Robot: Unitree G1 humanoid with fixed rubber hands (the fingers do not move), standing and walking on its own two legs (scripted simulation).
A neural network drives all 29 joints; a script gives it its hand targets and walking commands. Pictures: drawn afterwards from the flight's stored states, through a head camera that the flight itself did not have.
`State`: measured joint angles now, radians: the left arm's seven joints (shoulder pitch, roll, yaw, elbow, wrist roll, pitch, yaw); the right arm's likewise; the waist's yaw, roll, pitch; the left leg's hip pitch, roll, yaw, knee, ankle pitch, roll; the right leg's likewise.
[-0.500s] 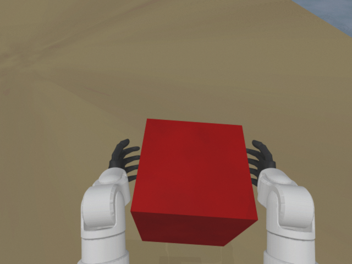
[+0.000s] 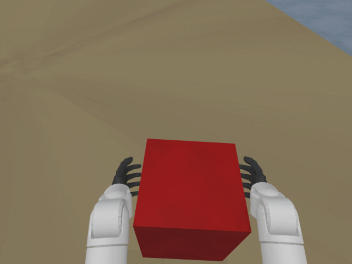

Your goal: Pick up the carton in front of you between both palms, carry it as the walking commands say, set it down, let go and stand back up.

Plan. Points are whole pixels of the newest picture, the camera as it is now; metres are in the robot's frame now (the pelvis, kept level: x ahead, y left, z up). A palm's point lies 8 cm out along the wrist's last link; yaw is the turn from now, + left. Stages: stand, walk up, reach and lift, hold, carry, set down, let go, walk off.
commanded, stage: carry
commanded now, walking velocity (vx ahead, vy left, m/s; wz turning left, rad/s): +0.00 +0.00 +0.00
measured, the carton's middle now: (186, 203) +0.28 +0.01 -0.03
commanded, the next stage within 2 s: hold in 1.44 s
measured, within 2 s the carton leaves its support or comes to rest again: neither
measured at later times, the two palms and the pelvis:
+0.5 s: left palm (118, 203) +0.25 +0.16 +0.04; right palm (256, 201) +0.25 -0.14 +0.04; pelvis -0.05 +0.01 +0.00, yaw +0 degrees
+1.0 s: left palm (112, 217) +0.22 +0.16 +0.04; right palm (256, 214) +0.22 -0.13 +0.04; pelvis -0.07 +0.01 +0.00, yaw +0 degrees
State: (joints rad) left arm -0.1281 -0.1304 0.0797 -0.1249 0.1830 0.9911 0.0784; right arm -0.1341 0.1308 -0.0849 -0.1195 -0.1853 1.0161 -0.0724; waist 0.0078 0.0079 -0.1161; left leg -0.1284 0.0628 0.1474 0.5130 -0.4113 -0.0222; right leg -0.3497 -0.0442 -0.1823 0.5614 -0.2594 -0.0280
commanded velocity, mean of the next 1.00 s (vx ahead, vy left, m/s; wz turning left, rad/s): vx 0.00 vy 0.00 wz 0.00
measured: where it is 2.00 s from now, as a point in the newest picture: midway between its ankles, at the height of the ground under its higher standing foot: outside the picture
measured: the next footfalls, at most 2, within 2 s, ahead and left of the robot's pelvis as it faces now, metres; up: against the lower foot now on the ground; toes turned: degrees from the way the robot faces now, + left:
none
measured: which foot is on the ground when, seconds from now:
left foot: down 0.00-1.00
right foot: down 0.00-1.00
